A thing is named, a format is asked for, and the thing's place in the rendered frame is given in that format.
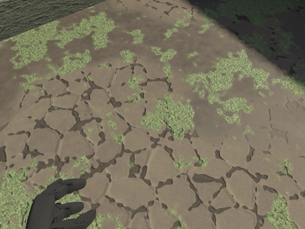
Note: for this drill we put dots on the left robot hand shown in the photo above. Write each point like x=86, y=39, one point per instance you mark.
x=45, y=214

